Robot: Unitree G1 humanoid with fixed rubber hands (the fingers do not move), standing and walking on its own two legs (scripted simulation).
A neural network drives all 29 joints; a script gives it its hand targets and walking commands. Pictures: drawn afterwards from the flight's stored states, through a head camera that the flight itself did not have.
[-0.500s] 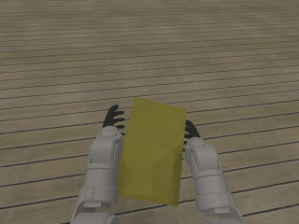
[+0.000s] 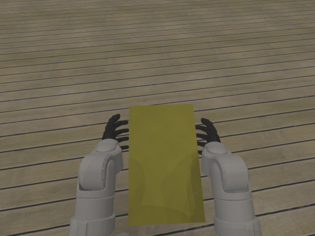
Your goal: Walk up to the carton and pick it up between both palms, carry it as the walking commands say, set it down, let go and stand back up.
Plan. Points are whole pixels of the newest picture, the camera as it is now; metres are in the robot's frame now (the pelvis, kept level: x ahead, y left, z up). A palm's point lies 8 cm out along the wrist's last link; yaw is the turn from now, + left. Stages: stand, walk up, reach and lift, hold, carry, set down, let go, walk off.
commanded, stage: carry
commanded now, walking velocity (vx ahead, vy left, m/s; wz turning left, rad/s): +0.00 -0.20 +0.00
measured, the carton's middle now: (161, 163) +0.31 +0.01 -0.01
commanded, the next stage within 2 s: none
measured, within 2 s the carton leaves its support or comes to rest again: neither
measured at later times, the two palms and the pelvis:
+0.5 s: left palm (171, 165) +0.24 -0.01 +0.11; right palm (281, 173) +0.24 -0.24 +0.09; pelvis -0.06 -0.13 +0.00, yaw +2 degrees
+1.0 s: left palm (240, 196) +0.18 -0.13 +0.11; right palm out of the picture +0.18 -0.37 +0.09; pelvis -0.12 -0.25 +0.01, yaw +2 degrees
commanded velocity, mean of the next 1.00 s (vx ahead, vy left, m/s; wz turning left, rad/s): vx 0.00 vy -0.13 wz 0.00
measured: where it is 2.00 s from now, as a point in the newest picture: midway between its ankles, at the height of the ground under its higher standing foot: outside the picture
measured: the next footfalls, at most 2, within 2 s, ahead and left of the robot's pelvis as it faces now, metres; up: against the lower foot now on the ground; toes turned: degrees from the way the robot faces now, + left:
left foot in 0.12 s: +0.04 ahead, +0.09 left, +0.00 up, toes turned +12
right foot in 0.40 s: +0.02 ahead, -0.24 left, +0.00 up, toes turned -5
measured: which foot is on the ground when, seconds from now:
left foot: up 0.00-0.10, down 0.12-0.42, up 0.44-0.62, down 0.64-0.88, up 0.90-1.00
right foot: down 0.00-0.14, up 0.16-0.38, down 0.40-0.66, up 0.68-0.86, down 0.88-1.00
